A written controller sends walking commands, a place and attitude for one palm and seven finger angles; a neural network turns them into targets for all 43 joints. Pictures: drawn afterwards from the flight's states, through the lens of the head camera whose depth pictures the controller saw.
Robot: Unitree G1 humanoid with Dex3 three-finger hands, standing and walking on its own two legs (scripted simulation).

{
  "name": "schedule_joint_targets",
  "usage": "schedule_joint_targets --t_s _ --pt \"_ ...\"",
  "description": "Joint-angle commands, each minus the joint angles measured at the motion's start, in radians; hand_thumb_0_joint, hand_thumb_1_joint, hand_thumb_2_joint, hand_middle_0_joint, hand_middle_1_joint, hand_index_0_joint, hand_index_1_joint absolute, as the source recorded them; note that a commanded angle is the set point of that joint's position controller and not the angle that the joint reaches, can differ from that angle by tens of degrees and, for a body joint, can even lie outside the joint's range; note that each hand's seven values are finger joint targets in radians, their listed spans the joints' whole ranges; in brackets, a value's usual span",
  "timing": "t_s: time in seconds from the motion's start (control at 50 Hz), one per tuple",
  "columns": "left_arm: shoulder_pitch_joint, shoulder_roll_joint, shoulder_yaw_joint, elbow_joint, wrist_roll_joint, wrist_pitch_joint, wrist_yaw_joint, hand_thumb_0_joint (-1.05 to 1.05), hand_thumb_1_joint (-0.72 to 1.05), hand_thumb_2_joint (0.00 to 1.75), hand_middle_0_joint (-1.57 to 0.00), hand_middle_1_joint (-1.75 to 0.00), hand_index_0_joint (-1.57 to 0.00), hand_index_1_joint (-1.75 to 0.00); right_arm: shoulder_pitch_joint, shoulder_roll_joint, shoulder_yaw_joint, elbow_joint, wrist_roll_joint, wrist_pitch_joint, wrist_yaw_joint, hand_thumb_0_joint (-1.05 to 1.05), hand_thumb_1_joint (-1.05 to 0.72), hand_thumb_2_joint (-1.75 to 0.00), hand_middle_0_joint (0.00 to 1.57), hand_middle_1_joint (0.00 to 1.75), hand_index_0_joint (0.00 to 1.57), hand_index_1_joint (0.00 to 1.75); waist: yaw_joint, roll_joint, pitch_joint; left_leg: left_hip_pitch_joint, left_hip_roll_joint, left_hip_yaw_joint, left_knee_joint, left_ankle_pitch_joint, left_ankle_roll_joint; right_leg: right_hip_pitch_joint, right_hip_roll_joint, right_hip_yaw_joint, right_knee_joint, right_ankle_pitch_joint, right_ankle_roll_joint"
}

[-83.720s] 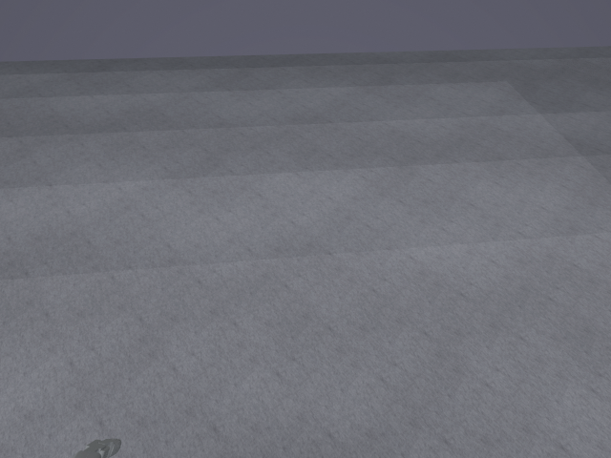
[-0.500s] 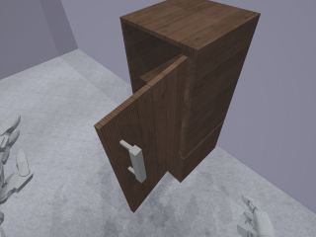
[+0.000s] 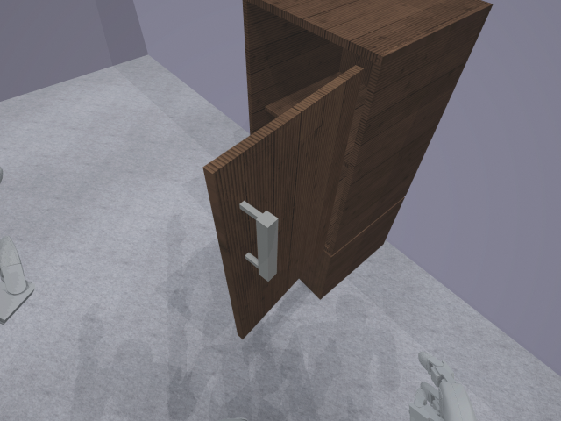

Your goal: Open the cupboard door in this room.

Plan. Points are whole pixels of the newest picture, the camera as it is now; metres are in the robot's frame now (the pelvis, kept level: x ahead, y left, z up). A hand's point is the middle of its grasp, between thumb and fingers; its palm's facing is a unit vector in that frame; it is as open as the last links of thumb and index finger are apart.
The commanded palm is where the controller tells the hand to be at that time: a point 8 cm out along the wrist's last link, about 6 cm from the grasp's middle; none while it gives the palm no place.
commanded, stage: step back with the hand held close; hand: left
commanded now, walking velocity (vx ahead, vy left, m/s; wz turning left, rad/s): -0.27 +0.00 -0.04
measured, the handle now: (258, 242) +0.38 +0.07 +0.01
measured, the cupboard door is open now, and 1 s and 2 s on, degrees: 98 98 98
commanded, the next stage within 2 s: stop stepping back and stand still in 0.50 s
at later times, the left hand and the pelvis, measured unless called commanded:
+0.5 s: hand out of the picture +0.14 +0.25 +0.18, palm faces +0.40 -0.81 -0.44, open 7.4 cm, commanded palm +0.08 +0.28 +0.19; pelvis -0.08 -0.01 +0.01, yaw -3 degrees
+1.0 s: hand out of the picture +0.04 +0.21 +0.17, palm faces +0.31 -0.82 -0.48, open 7.4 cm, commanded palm -0.02 +0.25 +0.19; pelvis -0.18 -0.03 +0.01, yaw -5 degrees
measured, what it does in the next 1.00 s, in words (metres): walks backwards: right foot, then left foot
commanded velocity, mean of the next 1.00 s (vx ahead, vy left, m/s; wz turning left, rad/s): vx -0.15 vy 0.03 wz -0.02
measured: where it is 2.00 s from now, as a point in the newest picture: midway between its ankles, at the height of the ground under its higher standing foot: outside the picture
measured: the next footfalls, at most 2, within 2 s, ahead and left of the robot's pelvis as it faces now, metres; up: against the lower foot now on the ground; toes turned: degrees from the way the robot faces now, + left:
right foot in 0.60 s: -0.19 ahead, -0.13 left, +0.00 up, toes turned -7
left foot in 0.80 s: -0.06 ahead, +0.06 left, +0.00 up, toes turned -3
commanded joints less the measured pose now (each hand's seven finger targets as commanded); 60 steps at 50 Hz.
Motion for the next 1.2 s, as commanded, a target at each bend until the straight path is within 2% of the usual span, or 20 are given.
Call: schedule_joint_targets --t_s 0.0,0.1,0.14,0.18,0.22,0.26,0.28,0.32,0.46,0.54,0.6,0.62,0.68,0.76,0.84,0.88,0.96,1.04,1.1,1.18 --pt "-0.026 0.155 0.106 -0.215 -0.012 -0.075 0.018 0.00 0.90 0.90 -0.20 -0.30 -0.20 -0.30 -0.092 -0.154 -0.068 -0.151 0.002 -0.071 -0.007 0.00 -0.90 -0.90 0.20 0.30 0.20 0.30 -0.013 0.060 -0.152 -0.149 0.189 -0.207 -0.228 -0.278 0.011 0.236 -0.030 0.084 -0.012 0.182 -0.024" --pt "-0.053 0.181 0.090 -0.238 -0.027 -0.076 0.030 0.00 0.90 0.90 -0.20 -0.30 -0.20 -0.30 -0.082 -0.135 -0.073 -0.119 0.004 -0.059 0.006 0.00 -0.90 -0.90 0.20 0.30 0.20 0.30 -0.028 -0.097 -0.139 0.094 0.054 -0.094 0.145 -0.180 -0.062 -0.117 -0.246 0.312 -0.291 0.044 -0.138" --pt "-0.036 0.199 0.105 -0.226 -0.027 -0.074 0.040 0.00 0.90 0.90 -0.20 -0.30 -0.20 -0.30 -0.091 -0.112 -0.067 -0.111 -0.001 -0.046 0.008 0.00 -0.90 -0.90 0.20 0.30 0.20 0.30 -0.024 -0.135 -0.155 0.101 0.042 -0.087 0.220 -0.161 -0.072 -0.107 -0.292 0.281 -0.287 0.203 -0.159" --pt "-0.022 0.208 0.119 -0.230 -0.027 -0.070 0.041 0.00 0.90 0.90 -0.20 -0.30 -0.20 -0.30 -0.100 -0.110 -0.061 -0.111 -0.001 -0.037 0.005 0.00 -0.90 -0.90 0.20 0.30 0.20 0.30 -0.025 -0.087 -0.138 0.104 0.068 -0.108 0.053 -0.126 -0.067 -0.073 -0.252 0.215 -0.211 0.307 -0.128" --pt "-0.019 0.223 0.140 -0.266 -0.023 -0.085 0.040 0.00 0.90 0.90 -0.20 -0.30 -0.20 -0.30 -0.132 -0.141 -0.064 -0.125 -0.003 -0.039 -0.008 0.00 -0.90 -0.90 0.20 0.30 0.20 0.30 -0.008 0.124 -0.135 0.052 0.174 -0.214 -0.179 0.060 -0.018 -0.010 -0.066 0.087 -0.071 0.202 -0.025" --pt "0.031 0.209 0.160 -0.227 -0.017 -0.101 0.025 0.00 0.90 0.90 -0.20 -0.30 -0.20 -0.30 -0.143 -0.146 -0.071 -0.139 -0.008 -0.062 -0.011 0.00 -0.90 -0.90 0.20 0.30 0.20 0.30 0.002 0.312 -0.179 -0.220 0.358 -0.394 -0.406 -0.261 0.069 0.229 0.056 0.003 0.262 -0.071 0.005" --pt "0.007 0.201 0.161 -0.247 -0.015 -0.099 0.023 0.00 0.90 0.90 -0.20 -0.30 -0.20 -0.30 -0.130 -0.139 -0.073 -0.135 -0.025 -0.072 -0.008 0.00 -0.90 -0.90 0.20 0.30 0.20 0.30 -0.007 0.279 -0.146 -0.271 0.402 -0.443 -0.450 -0.335 0.102 0.198 0.061 0.025 0.412 -0.138 0.004" --pt "-0.009 0.179 0.134 -0.243 -0.025 -0.099 0.026 0.00 0.90 0.90 -0.20 -0.30 -0.20 -0.30 -0.105 -0.127 -0.080 -0.104 -0.025 -0.092 0.002 0.00 -0.90 -0.90 0.20 0.30 0.20 0.30 -0.008 0.130 -0.129 -0.065 0.373 -0.371 -0.345 -0.098 0.104 0.005 0.037 0.044 0.406 -0.201 -0.004" --pt "-0.031 0.161 0.065 -0.287 -0.044 -0.068 0.024 0.00 0.90 0.90 -0.20 -0.30 -0.20 -0.30 -0.101 -0.130 -0.069 -0.057 -0.026 -0.127 0.020 0.00 -0.90 -0.90 0.20 0.30 0.20 0.30 0.001 0.266 -0.250 0.263 0.280 -0.217 -0.370 0.090 0.022 0.031 0.054 -0.067 0.060 -0.254 -0.010" --pt "0.001 0.229 0.128 -0.295 -0.074 -0.079 0.002 0.00 0.90 0.90 -0.20 -0.30 -0.20 -0.30 -0.126 -0.117 -0.061 -0.072 -0.027 -0.090 0.027 0.00 -0.90 -0.90 0.20 0.30 0.20 0.30 0.012 0.175 -0.267 0.285 0.216 -0.112 -0.255 0.171 -0.053 0.120 0.000 -0.061 -0.333 -0.018 -0.045" --pt "0.012 0.304 0.193 -0.270 -0.075 -0.094 0.013 0.00 0.90 0.90 -0.20 -0.30 -0.20 -0.30 -0.145 -0.089 -0.039 -0.089 -0.016 -0.062 0.017 0.00 -0.90 -0.90 0.20 0.30 0.20 0.30 0.011 -0.107 -0.198 0.170 0.049 0.003 0.184 -0.126 -0.110 -0.046 -0.307 0.164 -0.384 0.363 -0.125" --pt "0.064 0.254 0.159 -0.215 -0.068 -0.069 0.010 0.00 0.90 0.90 -0.20 -0.30 -0.20 -0.30 -0.139 -0.097 -0.048 -0.093 0.006 -0.058 0.017 0.00 -0.90 -0.90 0.20 0.30 0.20 0.30 0.013 -0.221 -0.189 -0.004 0.014 -0.038 0.312 -0.194 -0.099 0.071 -0.297 0.135 -0.283 0.598 -0.112" --pt "0.093 0.228 0.162 -0.178 -0.055 -0.024 0.021 0.00 0.90 0.90 -0.20 -0.30 -0.20 -0.30 -0.149 -0.086 -0.022 -0.119 0.011 -0.044 0.003 0.00 -0.90 -0.90 0.20 0.30 0.20 0.30 -0.011 -0.108 -0.180 -0.078 0.050 -0.025 0.184 -0.113 -0.079 0.229 -0.269 0.067 -0.155 0.800 -0.110" --pt "0.004 0.214 0.108 -0.158 -0.059 -0.021 0.033 0.00 0.90 0.90 -0.20 -0.30 -0.20 -0.30 -0.107 -0.141 -0.042 -0.099 0.016 -0.060 -0.009 0.00 -0.90 -0.90 0.20 0.30 0.20 0.30 -0.031 -0.089 -0.146 0.178 0.064 -0.021 -0.079 0.205 -0.039 0.147 -0.202 0.023 -0.111 0.656 -0.018" --pt "0.033 0.217 0.099 -0.217 -0.039 -0.043 0.031 0.00 0.90 0.90 -0.20 -0.30 -0.20 -0.30 -0.059 -0.147 -0.045 -0.116 0.011 -0.074 0.001 0.00 -0.90 -0.90 0.20 0.30 0.20 0.30 -0.019 0.154 -0.236 0.348 0.179 -0.186 -0.116 0.608 0.018 0.069 -0.049 -0.053 0.022 0.224 0.025" --pt "0.035 0.205 0.091 -0.240 -0.038 -0.051 0.023 0.00 0.90 0.90 -0.20 -0.30 -0.20 -0.30 -0.071 -0.148 -0.049 -0.105 0.000 -0.100 0.007 0.00 -0.90 -0.90 0.20 0.30 0.20 0.30 -0.009 0.198 -0.176 0.207 0.229 -0.274 -0.236 0.293 0.020 0.096 -0.015 -0.054 0.017 -0.159 0.009" --pt "0.048 0.229 0.148 -0.200 -0.033 -0.053 0.031 0.00 0.90 0.90 -0.20 -0.30 -0.20 -0.30 -0.106 -0.148 -0.048 -0.113 -0.010 -0.100 0.000 0.00 -0.90 -0.90 0.20 0.30 0.20 0.30 -0.014 0.168 -0.055 -0.107 0.158 -0.194 -0.347 -0.381 -0.033 0.252 -0.028 -0.070 -0.155 -0.123 -0.034" --pt "0.005 0.188 0.107 -0.147 -0.039 -0.050 0.030 0.00 0.90 0.90 -0.20 -0.30 -0.20 -0.30 -0.073 -0.141 -0.076 -0.077 -0.011 -0.071 0.001 0.00 -0.90 -0.90 0.20 0.30 0.20 0.30 -0.017 -0.199 0.009 -0.113 0.041 -0.078 0.430 -0.177 -0.088 -0.062 -0.365 0.423 -0.484 -0.473 -0.226" --pt "-0.123 0.165 0.064 -0.099 -0.019 -0.065 0.027 0.00 0.90 0.90 -0.20 -0.30 -0.20 -0.30 -0.055 -0.122 -0.050 -0.056 -0.013 -0.095 0.000 0.00 -0.90 -0.90 0.20 0.30 0.20 0.30 -0.036 -0.067 -0.015 -0.080 0.109 -0.072 0.271 -0.165 -0.063 0.016 -0.294 0.195 -0.364 -0.190 -0.168" --pt "-0.132 0.151 0.037 -0.112 -0.014 -0.061 0.038 0.00 0.90 0.90 -0.20 -0.30 -0.20 -0.30 -0.067 -0.123 -0.048 -0.060 -0.012 -0.125 -0.024 0.00 -0.90 -0.90 0.20 0.30 0.20 0.30 -0.018 0.006 -0.030 0.196 0.073 -0.001 -0.119 -0.141 -0.035 -0.019 -0.186 0.094 -0.249 -0.204 -0.102"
